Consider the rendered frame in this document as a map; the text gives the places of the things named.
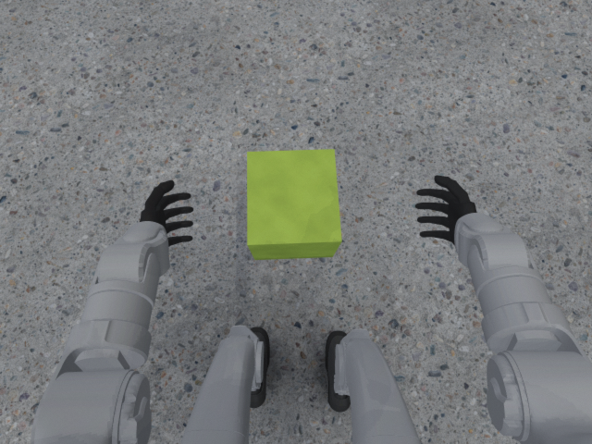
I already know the left robot thigh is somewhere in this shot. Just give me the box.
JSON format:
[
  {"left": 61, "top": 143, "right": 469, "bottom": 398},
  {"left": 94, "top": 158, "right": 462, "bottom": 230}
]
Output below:
[{"left": 180, "top": 335, "right": 264, "bottom": 444}]

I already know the right robot forearm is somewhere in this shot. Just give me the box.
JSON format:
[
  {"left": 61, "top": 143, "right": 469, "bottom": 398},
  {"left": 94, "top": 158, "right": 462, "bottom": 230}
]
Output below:
[{"left": 454, "top": 213, "right": 592, "bottom": 367}]

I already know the left robot forearm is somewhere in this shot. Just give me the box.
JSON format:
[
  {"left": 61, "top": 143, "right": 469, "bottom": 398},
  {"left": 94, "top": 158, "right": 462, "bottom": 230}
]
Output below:
[{"left": 31, "top": 221, "right": 170, "bottom": 444}]

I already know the right robot thigh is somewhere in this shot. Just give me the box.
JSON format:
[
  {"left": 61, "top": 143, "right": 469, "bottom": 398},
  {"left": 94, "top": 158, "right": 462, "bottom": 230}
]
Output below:
[{"left": 335, "top": 339, "right": 421, "bottom": 444}]

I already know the robot right upper arm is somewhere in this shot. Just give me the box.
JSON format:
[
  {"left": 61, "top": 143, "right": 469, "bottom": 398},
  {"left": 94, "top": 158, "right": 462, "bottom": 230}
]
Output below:
[{"left": 487, "top": 351, "right": 592, "bottom": 444}]

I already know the robot thigh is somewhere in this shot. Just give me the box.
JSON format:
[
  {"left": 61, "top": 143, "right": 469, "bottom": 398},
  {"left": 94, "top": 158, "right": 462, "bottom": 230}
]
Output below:
[
  {"left": 180, "top": 335, "right": 264, "bottom": 444},
  {"left": 335, "top": 339, "right": 421, "bottom": 444}
]

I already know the robot left upper arm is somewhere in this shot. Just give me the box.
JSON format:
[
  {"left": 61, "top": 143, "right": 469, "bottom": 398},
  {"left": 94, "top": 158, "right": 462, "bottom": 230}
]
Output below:
[{"left": 34, "top": 369, "right": 152, "bottom": 444}]

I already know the right robot hand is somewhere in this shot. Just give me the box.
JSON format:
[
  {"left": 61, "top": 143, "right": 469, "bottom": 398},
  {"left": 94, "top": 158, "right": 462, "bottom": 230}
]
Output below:
[{"left": 415, "top": 175, "right": 477, "bottom": 245}]

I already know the left robot hand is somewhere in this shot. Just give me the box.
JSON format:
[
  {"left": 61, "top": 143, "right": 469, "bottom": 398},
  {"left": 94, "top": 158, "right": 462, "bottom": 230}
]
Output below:
[{"left": 140, "top": 180, "right": 193, "bottom": 247}]

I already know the carton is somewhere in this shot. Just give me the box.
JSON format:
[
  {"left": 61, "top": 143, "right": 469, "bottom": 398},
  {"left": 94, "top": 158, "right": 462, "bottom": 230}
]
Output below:
[{"left": 247, "top": 149, "right": 342, "bottom": 260}]

